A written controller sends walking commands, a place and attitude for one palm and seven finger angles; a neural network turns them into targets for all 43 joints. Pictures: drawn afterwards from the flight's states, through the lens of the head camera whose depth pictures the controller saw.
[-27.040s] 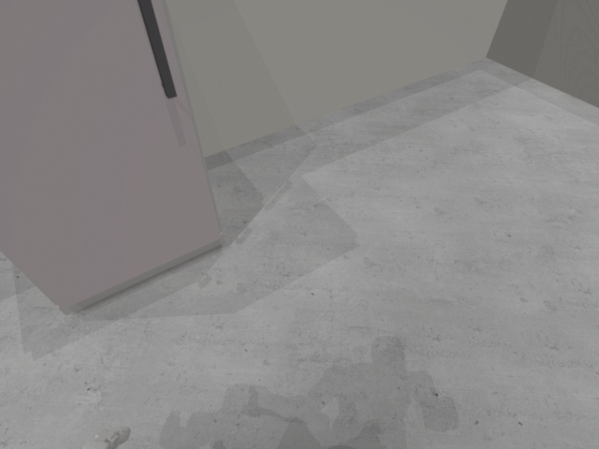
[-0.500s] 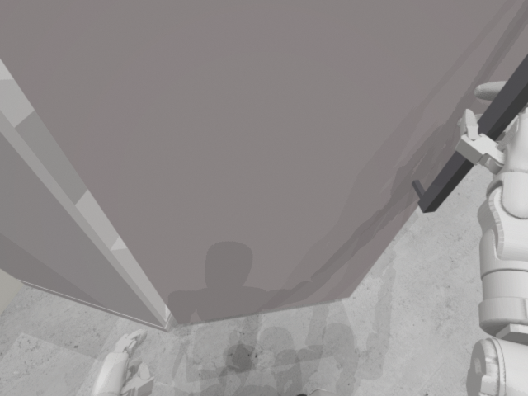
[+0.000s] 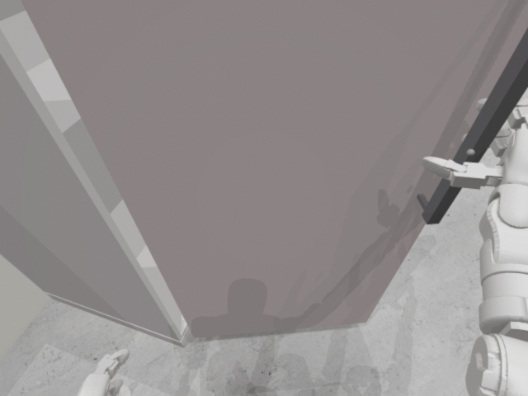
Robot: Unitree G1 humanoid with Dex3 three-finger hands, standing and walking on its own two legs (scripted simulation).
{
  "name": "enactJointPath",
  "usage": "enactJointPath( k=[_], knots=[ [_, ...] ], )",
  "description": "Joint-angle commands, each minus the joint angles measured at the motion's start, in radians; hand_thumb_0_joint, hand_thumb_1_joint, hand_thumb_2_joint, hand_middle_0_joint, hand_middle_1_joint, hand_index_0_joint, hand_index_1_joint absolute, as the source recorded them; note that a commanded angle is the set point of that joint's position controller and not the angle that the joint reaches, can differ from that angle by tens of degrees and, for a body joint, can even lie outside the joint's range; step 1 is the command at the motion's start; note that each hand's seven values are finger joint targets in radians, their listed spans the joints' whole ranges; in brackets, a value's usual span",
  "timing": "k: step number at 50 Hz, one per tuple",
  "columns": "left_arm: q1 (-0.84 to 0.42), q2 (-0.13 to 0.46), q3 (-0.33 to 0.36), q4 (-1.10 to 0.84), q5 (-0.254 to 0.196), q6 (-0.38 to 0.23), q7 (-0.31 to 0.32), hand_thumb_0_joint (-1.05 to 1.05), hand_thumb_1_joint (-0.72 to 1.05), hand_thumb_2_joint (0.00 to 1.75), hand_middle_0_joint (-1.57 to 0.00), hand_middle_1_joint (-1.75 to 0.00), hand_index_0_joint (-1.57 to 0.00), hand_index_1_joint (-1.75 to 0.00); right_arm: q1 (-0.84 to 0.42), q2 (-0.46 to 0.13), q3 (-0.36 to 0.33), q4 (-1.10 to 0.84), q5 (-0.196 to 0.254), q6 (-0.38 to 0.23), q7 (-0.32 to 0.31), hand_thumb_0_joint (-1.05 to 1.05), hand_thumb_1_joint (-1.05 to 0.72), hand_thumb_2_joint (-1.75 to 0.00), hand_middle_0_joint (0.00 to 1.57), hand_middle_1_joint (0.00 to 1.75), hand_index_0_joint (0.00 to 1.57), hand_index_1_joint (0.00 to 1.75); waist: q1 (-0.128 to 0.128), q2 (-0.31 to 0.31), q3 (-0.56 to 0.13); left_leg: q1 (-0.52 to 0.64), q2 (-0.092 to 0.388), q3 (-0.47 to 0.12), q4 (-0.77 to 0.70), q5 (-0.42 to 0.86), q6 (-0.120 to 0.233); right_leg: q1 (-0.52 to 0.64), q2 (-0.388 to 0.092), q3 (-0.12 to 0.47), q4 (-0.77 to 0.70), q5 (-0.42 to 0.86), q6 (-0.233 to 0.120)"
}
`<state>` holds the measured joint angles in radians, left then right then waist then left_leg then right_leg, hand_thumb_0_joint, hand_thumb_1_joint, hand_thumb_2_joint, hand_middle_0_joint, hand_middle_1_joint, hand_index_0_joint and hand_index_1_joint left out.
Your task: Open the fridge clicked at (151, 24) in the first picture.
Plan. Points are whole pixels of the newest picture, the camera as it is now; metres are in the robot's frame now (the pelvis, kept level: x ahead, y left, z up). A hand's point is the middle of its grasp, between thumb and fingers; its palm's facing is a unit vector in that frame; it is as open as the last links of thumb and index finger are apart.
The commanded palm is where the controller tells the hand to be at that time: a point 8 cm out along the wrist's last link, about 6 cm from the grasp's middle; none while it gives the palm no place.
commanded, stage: loosen the grip on the handle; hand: right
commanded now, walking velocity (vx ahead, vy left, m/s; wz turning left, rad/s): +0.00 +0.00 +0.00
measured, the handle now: (481, 111) +0.47 -0.25 +0.22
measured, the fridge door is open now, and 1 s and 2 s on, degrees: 67 67 67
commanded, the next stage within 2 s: slip the hand off the handle in 0.26 s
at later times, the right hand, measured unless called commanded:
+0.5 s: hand (482, 157) +0.44 -0.26 +0.17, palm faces +0.37 +0.91 -0.17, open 14.6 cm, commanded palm +0.39 -0.31 +0.18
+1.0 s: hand out of the picture +0.42 -0.32 +0.18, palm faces +0.39 +0.90 -0.19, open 14.7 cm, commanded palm +0.37 -0.35 +0.18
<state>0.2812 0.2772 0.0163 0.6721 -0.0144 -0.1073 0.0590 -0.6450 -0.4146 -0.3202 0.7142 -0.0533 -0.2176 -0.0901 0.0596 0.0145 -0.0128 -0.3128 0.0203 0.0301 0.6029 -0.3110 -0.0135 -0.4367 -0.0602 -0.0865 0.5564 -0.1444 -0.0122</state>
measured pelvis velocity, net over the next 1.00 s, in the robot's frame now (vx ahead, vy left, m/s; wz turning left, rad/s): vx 0.06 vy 0.00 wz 0.03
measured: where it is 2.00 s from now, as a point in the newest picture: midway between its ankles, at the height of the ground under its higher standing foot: outside the picture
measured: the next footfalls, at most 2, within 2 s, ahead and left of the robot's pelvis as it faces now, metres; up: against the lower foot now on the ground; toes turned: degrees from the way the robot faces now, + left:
none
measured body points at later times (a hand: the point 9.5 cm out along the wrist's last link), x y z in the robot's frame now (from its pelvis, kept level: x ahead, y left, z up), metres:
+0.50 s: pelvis +0.02 +0.01 -0.01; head +0.04 +0.01 +0.44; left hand +0.12 +0.27 -0.11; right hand +0.41 -0.31 +0.18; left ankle +0.00 +0.13 -0.73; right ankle +0.09 -0.11 -0.73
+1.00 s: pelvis +0.06 +0.00 +0.00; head +0.08 +0.00 +0.45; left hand +0.19 +0.26 -0.11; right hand +0.40 -0.36 +0.19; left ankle +0.00 +0.13 -0.73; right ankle +0.09 -0.11 -0.73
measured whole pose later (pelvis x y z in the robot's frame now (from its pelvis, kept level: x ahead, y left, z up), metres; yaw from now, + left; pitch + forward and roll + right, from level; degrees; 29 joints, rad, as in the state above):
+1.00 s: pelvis +0.06 +0.00 +0.00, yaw +2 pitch +6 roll +1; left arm 0.25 0.24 -0.02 0.66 -0.03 -0.07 0.11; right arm -0.38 -0.53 -0.51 0.45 0.12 -0.15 0.14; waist -0.01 -0.02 -0.07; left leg -0.34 0.00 0.01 0.62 -0.39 -0.01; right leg -0.50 -0.03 0.00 0.66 -0.27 0.00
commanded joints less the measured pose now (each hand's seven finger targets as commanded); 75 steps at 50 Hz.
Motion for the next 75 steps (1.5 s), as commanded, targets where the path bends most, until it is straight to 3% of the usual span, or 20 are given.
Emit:
enactJointPath(
  k=[1,3,4,5,7,9,13,17,18,25,31,34,40,47,50,54,56,63,70,75],
  knots=[
    [-0.055,0.133,0.027,-0.085,-0.004,-0.057,0.023,0.0,0.9,0.9,-0.2,-0.3,-0.2,-0.3,-0.563,-0.265,0.007,-0.191,0.02,-0.103,0.011,0.0,0.55,-0.2,0.36,1.28,0.36,1.28,0.001,-0.089,-0.215,-0.188,-0.04,-0.002,-0.139,-0.142,0.028,0.24,0.029,0.089,-0.091,-0.342,-0.003],
    [-0.036,0.139,0.022,-0.058,-0.005,-0.061,0.031,0.0,0.9,0.9,-0.2,-0.3,-0.2,-0.3,-0.597,-0.264,0.02,-0.139,0.032,-0.103,0.017,0.0,0.55,-0.2,0.33,1.25,0.33,1.25,0.015,-0.067,-0.204,-0.2,-0.041,-0.001,-0.141,-0.156,0.027,0.211,0.035,0.103,-0.079,-0.37,-0.005],
    [-0.034,0.146,0.035,-0.071,-0.001,-0.062,0.03,0.0,0.9,0.9,-0.2,-0.3,-0.2,-0.3,-0.472,-0.366,-0.093,-0.18,0.035,-0.105,0.019,0.0,0.55,-0.2,0.32,1.23,0.32,1.23,-0.048,-0.095,-0.291,-0.138,-0.039,-0.01,-0.136,-0.164,0.031,0.219,0.036,0.099,-0.078,-0.342,-0.003],
    [-0.058,0.138,0.024,-0.085,-0.002,-0.064,0.03,0.0,0.9,0.9,-0.2,-0.3,-0.2,-0.3,-0.484,-0.33,-0.044,-0.242,0.039,-0.105,0.027,0.0,0.55,-0.2,0.3,1.22,0.3,1.22,-0.038,-0.157,-0.321,-0.133,-0.039,-0.007,-0.122,-0.144,0.033,0.239,0.041,0.096,-0.075,-0.336,-0.003],
    [-0.057,0.131,0.024,-0.071,0.003,-0.074,0.032,0.0,0.9,0.9,-0.2,-0.3,-0.2,-0.3,-0.502,-0.294,-0.024,-0.264,0.056,-0.108,0.031,0.0,0.55,-0.2,0.28,1.18,0.28,1.18,-0.028,-0.141,-0.337,-0.144,-0.043,-0.001,-0.114,-0.133,0.03,0.249,0.037,0.106,-0.065,-0.338,-0.005],
    [-0.053,0.134,0.017,-0.059,0.0,-0.082,0.037,0.0,0.9,0.9,-0.2,-0.3,-0.2,-0.3,-0.475,-0.267,-0.016,-0.238,0.083,-0.107,0.035,0.0,0.55,-0.2,0.25,1.15,0.25,1.15,-0.016,-0.078,-0.263,-0.162,-0.046,-0.003,-0.122,-0.148,0.026,0.205,0.032,0.119,-0.06,-0.359,-0.012],
    [-0.046,0.142,0.014,-0.041,0.003,-0.086,0.051,0.0,0.9,0.9,-0.2,-0.3,-0.2,-0.3,-0.495,-0.34,-0.06,-0.234,0.086,-0.104,0.034,0.0,0.55,-0.2,0.25,1.15,0.25,1.15,-0.014,-0.052,-0.228,-0.163,-0.04,-0.018,-0.126,-0.169,0.02,0.152,0.038,0.112,-0.031,-0.345,-0.019],
    [-0.046,0.128,0.012,-0.049,0.006,-0.092,0.051,0.0,0.9,0.9,-0.2,-0.3,-0.2,-0.3,-0.46,-0.317,-0.049,-0.267,0.083,-0.09,0.034,0.0,0.55,-0.2,0.25,1.15,0.25,1.15,-0.022,-0.08,-0.272,-0.162,-0.04,-0.016,-0.11,-0.133,0.022,0.18,0.041,0.116,-0.022,-0.309,-0.021],
    [-0.032,0.132,0.016,-0.044,0.008,-0.084,0.053,0.0,0.9,0.9,-0.2,-0.3,-0.2,-0.3,-0.336,-0.374,-0.13,-0.193,0.084,-0.082,0.031,0.0,0.55,-0.2,0.25,1.15,0.25,1.15,-0.047,-0.033,-0.236,-0.141,-0.039,-0.023,-0.121,-0.133,0.024,0.14,0.037,0.115,-0.015,-0.287,-0.027],
    [-0.031,0.125,0.012,-0.09,0.0,-0.053,0.058,0.0,0.9,0.9,-0.2,-0.3,-0.2,-0.3,-0.259,-0.455,-0.207,-0.302,0.106,-0.069,0.078,0.0,0.55,-0.2,0.25,1.15,0.25,1.15,-0.066,-0.052,-0.301,-0.066,-0.04,-0.032,-0.083,0.121,0.019,0.159,0.048,0.068,0.033,-0.009,-0.033],
    [-0.018,0.125,0.024,-0.108,-0.006,-0.037,0.051,0.0,0.9,0.9,-0.2,-0.3,-0.2,-0.3,-0.18,-0.387,-0.17,-0.439,0.137,-0.05,0.152,0.0,0.55,-0.2,0.25,1.15,0.25,1.15,-0.052,-0.138,-0.373,-0.08,-0.058,-0.008,-0.051,0.285,0.027,0.283,0.048,0.073,0.063,0.172,-0.029],
    [-0.015,0.127,0.025,-0.108,-0.014,-0.028,0.054,0.0,0.9,0.9,-0.2,-0.3,-0.2,-0.3,-0.118,-0.369,-0.177,-0.447,0.17,-0.019,0.189,0.0,0.55,-0.2,0.25,1.15,0.25,1.15,-0.054,-0.124,-0.345,-0.077,-0.06,0.0,-0.055,0.322,0.027,0.282,0.047,0.079,0.064,0.211,-0.029],
    [-0.022,0.13,0.023,-0.107,-0.018,-0.013,0.068,0.0,0.9,0.9,-0.2,-0.3,-0.2,-0.3,-0.123,-0.427,-0.231,-0.473,0.189,0.03,0.211,0.0,0.55,-0.2,0.25,1.15,0.25,1.15,-0.054,-0.119,-0.32,-0.092,-0.059,0.007,-0.057,0.317,0.027,0.28,0.049,0.092,0.057,0.221,-0.023],
    [-0.022,0.126,0.02,-0.109,-0.007,-0.007,0.07,0.0,0.9,0.9,-0.2,-0.3,-0.2,-0.3,-0.112,-0.456,-0.255,-0.488,0.176,-0.006,0.222,0.0,0.55,-0.2,0.25,1.15,0.25,1.15,-0.055,-0.14,-0.362,-0.099,-0.063,0.01,-0.042,0.307,0.03,0.309,0.047,0.105,0.067,0.257,-0.017],
    [-0.036,0.117,0.023,-0.137,-0.011,-0.007,0.059,0.0,0.9,0.9,-0.2,-0.3,-0.2,-0.3,0.046,-0.403,-0.249,-0.531,0.202,0.005,0.245,0.0,0.55,-0.2,0.25,1.15,0.25,1.15,-0.092,-0.152,-0.41,-0.054,-0.063,0.014,-0.034,0.35,0.031,0.326,0.048,0.103,0.068,0.31,-0.016],
    [-0.066,0.113,0.02,-0.161,-0.024,-0.009,0.056,0.0,0.9,0.9,-0.2,-0.3,-0.2,-0.3,0.167,-0.362,-0.248,-0.574,0.236,0.048,0.25,0.0,0.55,-0.2,0.25,1.15,0.25,1.15,-0.1,-0.105,-0.336,-0.05,-0.061,0.021,-0.052,0.33,0.027,0.282,0.047,0.098,0.049,0.255,-0.02],
    [-0.077,0.115,0.02,-0.167,-0.025,-0.009,0.059,0.0,0.9,0.9,-0.2,-0.3,-0.2,-0.3,0.215,-0.404,-0.311,-0.604,0.251,0.063,0.238,0.0,0.55,-0.2,0.25,1.15,0.25,1.15,-0.112,-0.059,-0.311,-0.035,-0.062,0.022,-0.061,0.315,0.024,0.253,0.049,0.094,0.033,0.212,-0.02],
    [-0.121,0.096,0.004,-0.157,-0.017,-0.032,0.075,0.0,0.9,0.9,-0.2,-0.3,-0.2,-0.3,0.186,-0.407,-0.311,-0.752,0.227,0.023,0.186,0.0,0.55,-0.2,0.25,1.15,0.25,1.15,-0.105,-0.124,-0.257,-0.058,-0.056,0.005,-0.082,0.188,0.025,0.244,0.055,0.085,0.012,0.079,-0.024],
    [-0.142,0.1,-0.006,-0.135,-0.025,-0.067,0.096,0.0,0.9,0.9,-0.2,-0.3,-0.2,-0.3,0.218,-0.392,-0.278,-0.683,0.26,0.026,0.25,0.0,0.55,-0.2,0.25,1.15,0.25,1.15,-0.085,-0.109,-0.2,-0.094,-0.047,-0.011,-0.119,0.078,0.018,0.222,0.06,0.089,0.004,-0.044,-0.026],
    [-0.168,0.094,-0.012,-0.151,-0.029,-0.096,0.102,0.0,0.9,0.9,-0.2,-0.3,-0.2,-0.3,0.284,-0.376,-0.274,-0.709,0.29,0.033,0.281,0.0,0.55,-0.2,0.25,1.15,0.25,1.15,-0.105,-0.116,-0.194,-0.087,-0.04,-0.014,-0.13,0.048,0.018,0.218,0.065,0.092,0.0,-0.068,-0.024]
  ],
)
